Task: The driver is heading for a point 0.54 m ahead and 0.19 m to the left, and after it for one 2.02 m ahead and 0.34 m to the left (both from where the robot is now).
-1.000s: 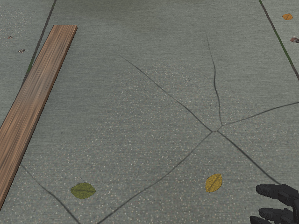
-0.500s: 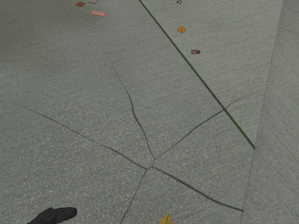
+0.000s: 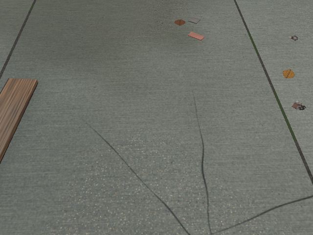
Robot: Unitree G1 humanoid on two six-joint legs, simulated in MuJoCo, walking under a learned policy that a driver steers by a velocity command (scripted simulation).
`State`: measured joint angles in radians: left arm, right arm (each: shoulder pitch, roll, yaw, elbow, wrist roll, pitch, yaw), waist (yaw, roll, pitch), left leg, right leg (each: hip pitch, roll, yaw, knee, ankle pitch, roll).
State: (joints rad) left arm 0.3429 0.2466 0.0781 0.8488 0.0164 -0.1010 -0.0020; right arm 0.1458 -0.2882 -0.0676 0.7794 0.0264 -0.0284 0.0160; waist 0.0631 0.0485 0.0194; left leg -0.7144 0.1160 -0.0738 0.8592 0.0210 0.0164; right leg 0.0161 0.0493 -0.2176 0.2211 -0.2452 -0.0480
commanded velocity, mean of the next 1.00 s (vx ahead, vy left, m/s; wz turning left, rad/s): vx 0.39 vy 0.00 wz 0.48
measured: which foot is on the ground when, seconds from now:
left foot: up 0.00-0.18, down 0.20-0.68, up 0.70-1.00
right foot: down 0.00-0.18, up 0.20-0.64, down 0.66-1.00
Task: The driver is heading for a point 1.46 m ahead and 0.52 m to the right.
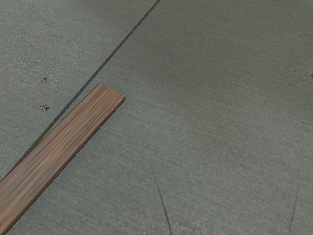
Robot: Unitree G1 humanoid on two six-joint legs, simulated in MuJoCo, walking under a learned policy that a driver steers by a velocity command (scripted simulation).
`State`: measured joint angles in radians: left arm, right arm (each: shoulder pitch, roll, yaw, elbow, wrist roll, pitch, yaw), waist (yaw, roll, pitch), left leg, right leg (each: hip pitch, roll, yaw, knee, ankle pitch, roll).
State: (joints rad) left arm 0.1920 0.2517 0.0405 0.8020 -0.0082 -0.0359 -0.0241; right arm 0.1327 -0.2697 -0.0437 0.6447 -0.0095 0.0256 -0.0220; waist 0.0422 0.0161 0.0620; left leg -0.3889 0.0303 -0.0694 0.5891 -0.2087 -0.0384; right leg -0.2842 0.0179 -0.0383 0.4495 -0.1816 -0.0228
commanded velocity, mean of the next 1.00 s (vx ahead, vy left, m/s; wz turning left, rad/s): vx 0.02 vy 0.00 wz -0.48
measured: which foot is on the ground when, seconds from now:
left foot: up 0.00-0.00, down 0.02-0.28, up 0.30-0.74, down 0.76-1.00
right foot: down 0.00-0.04, up 0.06-0.26, down 0.28-0.76, up 0.78-1.00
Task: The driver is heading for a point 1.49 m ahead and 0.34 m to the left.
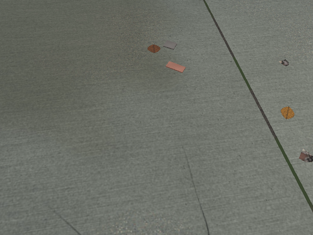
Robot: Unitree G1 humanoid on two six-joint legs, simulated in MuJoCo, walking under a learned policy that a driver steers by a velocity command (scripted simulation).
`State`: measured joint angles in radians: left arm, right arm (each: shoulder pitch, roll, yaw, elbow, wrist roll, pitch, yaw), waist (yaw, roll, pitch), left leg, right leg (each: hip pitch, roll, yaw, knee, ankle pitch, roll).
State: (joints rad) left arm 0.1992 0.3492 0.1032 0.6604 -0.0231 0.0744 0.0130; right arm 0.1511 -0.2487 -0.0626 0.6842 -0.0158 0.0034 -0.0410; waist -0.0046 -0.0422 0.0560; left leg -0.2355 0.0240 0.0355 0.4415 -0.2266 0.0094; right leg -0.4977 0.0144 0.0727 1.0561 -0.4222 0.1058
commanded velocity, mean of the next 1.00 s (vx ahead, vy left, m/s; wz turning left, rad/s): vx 0.00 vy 0.00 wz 0.16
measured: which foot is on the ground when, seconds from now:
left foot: down 0.00-0.16, up 0.18-0.46, down 0.48-0.74, up 0.76-1.00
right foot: up 0.00-0.14, down 0.16-1.00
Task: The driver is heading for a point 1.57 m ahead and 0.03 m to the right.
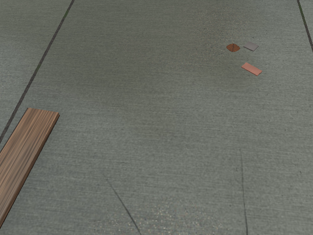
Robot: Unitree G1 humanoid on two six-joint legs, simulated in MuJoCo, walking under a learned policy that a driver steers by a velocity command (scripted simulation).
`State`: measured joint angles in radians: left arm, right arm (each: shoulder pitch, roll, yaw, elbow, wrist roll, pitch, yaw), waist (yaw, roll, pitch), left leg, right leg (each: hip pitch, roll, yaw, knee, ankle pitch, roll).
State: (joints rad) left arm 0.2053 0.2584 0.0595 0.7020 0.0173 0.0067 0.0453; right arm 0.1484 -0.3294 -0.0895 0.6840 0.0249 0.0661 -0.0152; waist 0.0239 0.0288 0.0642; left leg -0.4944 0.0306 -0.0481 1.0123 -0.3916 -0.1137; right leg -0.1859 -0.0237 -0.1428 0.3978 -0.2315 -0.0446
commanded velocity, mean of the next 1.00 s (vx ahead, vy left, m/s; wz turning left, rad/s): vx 0.35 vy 0.00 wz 0.10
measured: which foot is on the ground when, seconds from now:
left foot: up 0.00-0.18, down 0.20-0.72, up 0.74-1.00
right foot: down 0.00-0.20, up 0.22-0.68, down 0.70-1.00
